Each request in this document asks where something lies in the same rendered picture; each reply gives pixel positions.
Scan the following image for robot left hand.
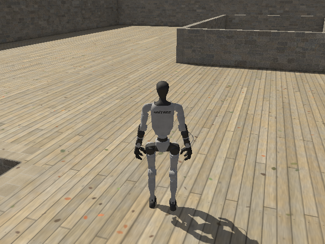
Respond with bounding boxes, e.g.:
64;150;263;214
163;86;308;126
134;146;146;160

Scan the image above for robot left shin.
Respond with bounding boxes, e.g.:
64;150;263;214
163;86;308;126
148;169;155;201

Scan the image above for robot right hand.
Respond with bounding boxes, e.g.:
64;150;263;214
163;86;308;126
180;147;192;161

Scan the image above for robot left upper arm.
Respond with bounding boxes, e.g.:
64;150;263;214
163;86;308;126
140;103;152;131

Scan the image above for robot right forearm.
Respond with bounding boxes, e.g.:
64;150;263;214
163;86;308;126
181;124;191;148

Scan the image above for robot left forearm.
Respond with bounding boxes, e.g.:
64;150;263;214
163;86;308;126
135;124;145;148

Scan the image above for robot right upper arm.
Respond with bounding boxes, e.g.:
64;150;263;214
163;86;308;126
173;103;186;132

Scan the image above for robot left foot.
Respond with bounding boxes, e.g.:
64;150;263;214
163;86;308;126
149;196;156;208

